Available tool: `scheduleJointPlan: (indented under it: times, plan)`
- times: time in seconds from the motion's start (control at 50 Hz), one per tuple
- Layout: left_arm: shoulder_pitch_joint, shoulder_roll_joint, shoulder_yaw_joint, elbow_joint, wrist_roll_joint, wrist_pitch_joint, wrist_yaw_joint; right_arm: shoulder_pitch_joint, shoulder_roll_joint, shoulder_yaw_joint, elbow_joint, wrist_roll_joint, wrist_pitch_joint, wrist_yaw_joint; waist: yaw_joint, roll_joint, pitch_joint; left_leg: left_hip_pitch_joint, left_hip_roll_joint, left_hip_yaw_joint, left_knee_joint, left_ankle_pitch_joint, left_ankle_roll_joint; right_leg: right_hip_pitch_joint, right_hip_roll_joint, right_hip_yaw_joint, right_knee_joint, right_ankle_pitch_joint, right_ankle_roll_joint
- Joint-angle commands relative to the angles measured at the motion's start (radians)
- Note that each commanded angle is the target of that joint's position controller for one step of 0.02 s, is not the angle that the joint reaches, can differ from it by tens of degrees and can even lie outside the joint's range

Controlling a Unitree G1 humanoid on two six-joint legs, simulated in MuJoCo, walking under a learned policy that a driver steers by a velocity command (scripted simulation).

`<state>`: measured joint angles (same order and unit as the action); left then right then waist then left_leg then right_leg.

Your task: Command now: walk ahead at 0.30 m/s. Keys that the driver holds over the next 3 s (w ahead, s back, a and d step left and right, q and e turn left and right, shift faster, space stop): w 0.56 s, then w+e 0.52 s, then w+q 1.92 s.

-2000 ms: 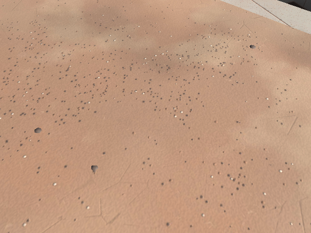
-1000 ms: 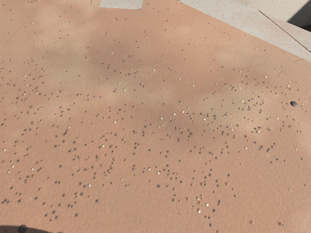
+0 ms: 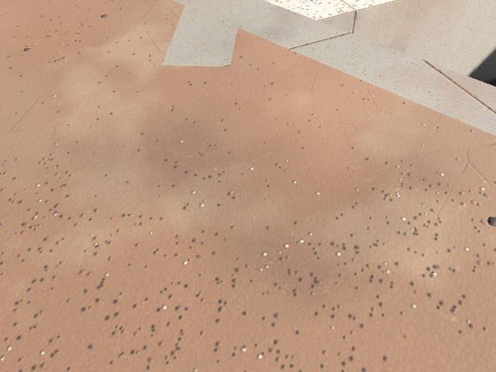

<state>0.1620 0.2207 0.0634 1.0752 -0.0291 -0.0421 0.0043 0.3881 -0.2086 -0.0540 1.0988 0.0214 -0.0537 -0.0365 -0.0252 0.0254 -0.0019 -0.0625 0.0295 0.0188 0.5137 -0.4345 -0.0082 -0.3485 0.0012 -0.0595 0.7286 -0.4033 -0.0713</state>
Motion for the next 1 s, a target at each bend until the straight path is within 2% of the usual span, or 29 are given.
scheduleJointPlan:
  times: [0.02, 0.04, 0.06, 0.08, 0.1, 0.12, 0.14, 0.16, 0.18, 0.22, 0.3, 0.38, 0.46, 0.5, 0.52, 0.54, 0.56, 0.58, 0.6, 0.62, 0.64, 0.66, 0.68, 0.7, 0.74, 0.78, 0.82, 0.88, 1.0]
  plan:
    - [-0.048, 0.059, 0.015, -0.052, -0.012, -0.049, -0.017, -0.036, -0.148, -0.027, -0.047, 0.012, -0.019, 0.010, 0.055, 0.101, 0.179, -0.139, 0.233, -0.234, -0.217, 0.050, 0.171, -0.015, -0.013, -0.030, -0.156, 0.044, -0.020]
    - [0.060, 0.081, 0.032, -0.007, -0.009, -0.047, -0.017, -0.058, -0.152, -0.027, -0.059, 0.008, -0.019, 0.014, 0.098, 0.090, 0.124, -0.232, 0.175, -0.170, -0.141, 0.189, 0.144, 0.193, 0.039, -0.055, -0.185, 0.129, -0.017]
    - [0.198, 0.135, 0.056, 0.029, -0.003, -0.045, -0.015, -0.096, -0.145, -0.023, -0.077, 0.004, -0.024, 0.016, 0.160, 0.011, 0.066, -0.322, 0.105, -0.077, 0.065, 0.360, 0.101, 0.356, -0.019, 0.061, -0.237, 0.138, -0.046]
    - [0.328, 0.246, 0.083, 0.047, -0.002, -0.047, -0.015, -0.096, -0.075, -0.006, -0.119, -0.001, -0.035, 0.013, 0.182, -0.274, -0.008, -0.539, -0.041, 0.065, 0.441, 0.244, 0.015, 0.531, -0.245, 0.486, -0.423, 0.028, -0.178]
    - [0.368, 0.203, 0.057, 0.059, 0.015, -0.058, -0.025, -0.126, -0.068, -0.006, -0.142, 0.008, -0.049, 0.011, 0.180, -0.303, -0.065, -0.655, -0.077, -0.060, 0.698, -0.115, 0.020, 0.558, -0.391, 0.809, -0.566, -0.021, -0.265]
    - [0.263, 0.146, 0.031, 0.033, 0.018, -0.070, -0.023, -0.143, -0.094, -0.015, -0.152, 0.033, -0.059, 0.020, 0.123, -0.189, 0.015, -0.738, -0.006, -0.121, 0.809, -0.079, 0.056, 0.491, -0.400, 0.728, -0.544, -0.061, -0.237]
    - [0.184, 0.105, 0.015, 0.004, 0.019, -0.075, -0.026, -0.148, -0.101, -0.017, -0.149, 0.036, -0.063, 0.026, 0.092, -0.126, 0.047, -0.737, 0.044, -0.111, 0.810, 0.019, 0.086, 0.426, -0.350, 0.585, -0.544, -0.051, -0.191]
    - [0.138, 0.096, 0.005, -0.012, 0.020, -0.077, -0.030, -0.149, -0.098, -0.023, -0.144, 0.029, -0.064, 0.025, 0.067, -0.081, 0.077, -0.728, 0.080, -0.097, 0.746, 0.111, 0.097, 0.368, -0.310, 0.474, -0.561, 0.012, -0.157]
    - [0.119, 0.079, -0.005, -0.020, 0.024, -0.077, -0.031, -0.150, -0.114, -0.034, -0.141, 0.015, -0.058, 0.022, 0.049, -0.072, 0.081, -0.681, 0.108, -0.089, 0.680, 0.172, 0.101, 0.323, -0.266, 0.379, -0.577, 0.099, -0.123]
    - [0.159, 0.081, -0.010, -0.011, 0.029, -0.069, -0.023, -0.143, -0.096, -0.039, -0.137, 0.009, -0.043, 0.027, 0.039, -0.092, 0.078, -0.622, 0.118, -0.062, 0.598, 0.224, 0.079, 0.285, -0.228, 0.275, -0.598, 0.234, -0.114]
    - [0.220, 0.129, -0.007, -0.006, 0.033, -0.061, 0.004, -0.290, -0.070, -0.034, -0.196, -0.002, -0.030, 0.030, 0.058, -0.067, 0.104, -0.690, 0.108, -0.031, 0.377, 0.348, 0.027, 0.296, -0.220, 0.195, -0.626, 0.378, -0.127]
    - [0.263, 0.140, -0.002, -0.010, 0.027, -0.056, 0.012, -0.432, -0.060, -0.019, -0.241, 0.004, -0.032, 0.047, 0.092, -0.089, 0.128, -0.634, 0.071, 0.006, 0.162, 0.477, 0.018, 0.281, -0.208, 0.130, -0.652, 0.372, -0.117]
    - [0.312, 0.138, 0.007, 0.006, 0.014, -0.045, 0.013, -0.522, -0.070, -0.009, -0.282, 0.010, -0.041, 0.071, 0.100, -0.089, 0.158, -0.634, 0.057, 0.002, 0.062, 0.471, 0.050, 0.377, -0.251, 0.106, -0.618, 0.411, -0.109]
    - [0.300, 0.152, 0.016, 0.003, 0.012, -0.038, 0.014, -0.518, -0.091, -0.013, -0.294, 0.011, -0.047, 0.081, 0.075, -0.100, 0.140, -0.587, 0.041, 0.009, 0.025, 0.415, 0.078, 0.431, -0.273, 0.096, -0.564, 0.518, -0.095]
    - [0.284, 0.166, 0.020, -0.003, 0.013, -0.035, 0.014, -0.479, -0.114, -0.022, -0.290, 0.011, -0.049, 0.082, 0.045, -0.117, 0.105, -0.510, 0.016, 0.025, 0.018, 0.384, 0.094, 0.448, -0.275, 0.086, -0.510, 0.673, -0.084]
    - [0.268, 0.179, 0.025, -0.008, 0.015, -0.030, 0.014, -0.397, -0.145, -0.038, -0.272, 0.009, -0.050, 0.080, -0.004, -0.139, 0.041, -0.384, -0.022, 0.053, 0.023, 0.360, 0.113, 0.453, -0.266, 0.069, -0.406, 0.872, -0.070]
    - [0.252, 0.168, 0.021, -0.015, 0.018, -0.023, 0.013, -0.224, -0.186, -0.063, -0.220, 0.009, -0.048, 0.075, -0.090, -0.138, -0.059, -0.161, -0.058, 0.076, 0.021, 0.358, 0.141, 0.402, -0.221, 0.032, -0.207, 0.983, -0.043]
    - [0.251, 0.135, 0.004, -0.038, 0.028, -0.021, 0.010, -0.033, -0.249, -0.085, -0.178, -0.001, -0.046, 0.064, -0.158, -0.073, -0.193, 0.172, 0.087, -0.094, 0.047, 0.317, 0.196, 0.166, -0.171, 0.017, 0.098, 0.764, -0.009]
    - [0.382, -0.022, -0.038, -0.049, 0.021, -0.040, 0.000, 0.060, -0.329, -0.097, -0.151, -0.020, -0.045, 0.064, -0.081, 0.204, -0.370, 0.499, 0.365, -0.621, -0.099, 0.049, 0.354, -0.212, 0.033, 0.036, 0.495, 0.056, 0.054]
    - [0.324, 0.050, -0.022, -0.039, -0.009, -0.069, -0.005, 0.045, -0.240, -0.069, -0.156, -0.019, -0.048, 0.066, -0.111, 0.171, -0.385, 0.469, 0.382, -0.788, -0.238, -0.040, 0.337, -0.312, 0.034, 0.208, 0.647, -0.144, 0.033]
    - [0.220, 0.122, 0.000, -0.078, -0.035, -0.081, -0.004, -0.056, -0.192, -0.053, -0.166, -0.012, -0.054, 0.063, -0.090, 0.137, -0.215, 0.333, 0.356, -0.611, -0.246, 0.009, 0.274, -0.395, -0.022, 0.194, 0.687, -0.085, 0.015]
    - [0.163, 0.136, 0.004, -0.095, -0.032, -0.083, 0.005, -0.147, -0.152, -0.039, -0.186, -0.015, -0.061, 0.063, -0.057, 0.055, -0.131, 0.168, 0.324, -0.455, -0.264, 0.117, 0.239, -0.363, -0.084, 0.170, 0.644, 0.016, 0.006]
    - [0.129, 0.137, 0.017, -0.095, -0.015, -0.073, 0.017, -0.205, -0.111, -0.028, -0.184, -0.023, -0.069, 0.068, -0.023, 0.000, -0.062, 0.022, 0.272, -0.330, -0.297, 0.212, 0.197, -0.307, -0.119, 0.163, 0.576, 0.080, -0.002]
    - [0.181, 0.105, 0.020, -0.087, -0.011, -0.056, 0.018, -0.228, -0.098, -0.023, -0.177, -0.036, -0.075, 0.069, 0.022, 0.059, -0.057, -0.057, 0.257, -0.249, -0.322, 0.252, 0.186, -0.234, -0.150, 0.177, 0.533, 0.128, -0.004]
    - [0.217, 0.064, 0.022, -0.076, -0.014, -0.025, 0.016, -0.214, -0.079, -0.022, -0.156, -0.038, -0.078, 0.068, 0.045, 0.065, -0.023, -0.136, 0.226, -0.150, -0.369, 0.290, 0.186, -0.185, -0.164, 0.176, 0.488, 0.143, -0.008]
    - [0.166, 0.063, 0.027, -0.098, -0.013, -0.006, 0.020, -0.205, -0.111, -0.028, -0.146, -0.038, -0.081, 0.055, 0.054, 0.048, 0.024, -0.161, 0.225, -0.082, -0.404, 0.321, 0.191, -0.250, -0.165, 0.178, 0.439, 0.196, 0.001]
    - [0.101, 0.067, 0.031, -0.127, -0.004, -0.001, 0.016, -0.176, -0.134, -0.033, -0.137, -0.043, -0.078, 0.039, 0.045, 0.037, 0.048, -0.130, 0.230, -0.036, -0.416, 0.360, 0.192, -0.339, -0.160, 0.195, 0.359, 0.290, 0.014]
    - [0.028, 0.073, 0.035, -0.154, 0.003, -0.009, 0.000, -0.145, -0.140, -0.033, -0.136, -0.045, -0.073, 0.022, 0.031, 0.018, 0.064, -0.076, 0.221, 0.041, -0.422, 0.404, 0.176, -0.390, -0.142, 0.187, 0.216, 0.429, 0.027]
    - [-0.179, 0.036, 0.010, -0.248, 0.010, -0.016, -0.041, -0.033, -0.169, -0.041, -0.122, -0.029, -0.047, 0.005, -0.041, -0.015, 0.121, 0.093, 0.245, 0.162, -0.388, 0.513, 0.154, -0.435, -0.119, 0.062, -0.023, 0.474, 0.014]
